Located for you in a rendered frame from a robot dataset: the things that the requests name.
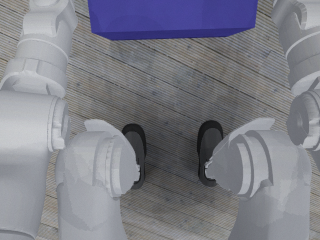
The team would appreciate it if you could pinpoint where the left robot forearm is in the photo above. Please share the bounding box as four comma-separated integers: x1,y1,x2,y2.
0,0,78,99

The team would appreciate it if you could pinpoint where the right robot upper arm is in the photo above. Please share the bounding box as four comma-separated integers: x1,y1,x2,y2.
286,89,320,173

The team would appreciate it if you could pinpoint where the robot left shin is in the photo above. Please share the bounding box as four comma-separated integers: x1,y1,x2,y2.
54,119,140,191

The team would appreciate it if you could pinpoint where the right robot forearm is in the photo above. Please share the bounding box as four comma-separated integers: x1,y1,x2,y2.
270,0,320,96

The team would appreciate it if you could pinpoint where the carton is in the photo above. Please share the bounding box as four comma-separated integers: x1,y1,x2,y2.
87,0,258,41

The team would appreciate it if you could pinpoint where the robot right foot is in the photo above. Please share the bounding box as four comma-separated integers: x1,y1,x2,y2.
197,120,223,187

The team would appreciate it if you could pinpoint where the left robot upper arm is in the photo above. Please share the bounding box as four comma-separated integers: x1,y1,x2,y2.
0,90,71,240

